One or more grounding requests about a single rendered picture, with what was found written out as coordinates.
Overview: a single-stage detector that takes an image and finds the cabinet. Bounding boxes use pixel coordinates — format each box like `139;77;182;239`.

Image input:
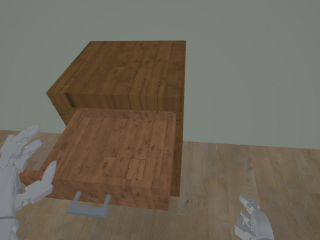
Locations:
46;40;186;197

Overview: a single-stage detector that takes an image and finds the handle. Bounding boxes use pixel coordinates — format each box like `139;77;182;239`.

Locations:
66;191;111;219

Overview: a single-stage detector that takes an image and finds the robot left hand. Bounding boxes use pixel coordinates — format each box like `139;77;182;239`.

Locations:
0;124;57;217

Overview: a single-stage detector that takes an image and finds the left robot forearm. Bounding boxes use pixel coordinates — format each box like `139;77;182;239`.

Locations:
0;216;20;240

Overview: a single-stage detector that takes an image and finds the robot right hand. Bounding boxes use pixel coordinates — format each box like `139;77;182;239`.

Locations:
234;194;275;240

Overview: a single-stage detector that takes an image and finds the drawer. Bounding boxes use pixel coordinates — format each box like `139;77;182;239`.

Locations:
18;108;176;211

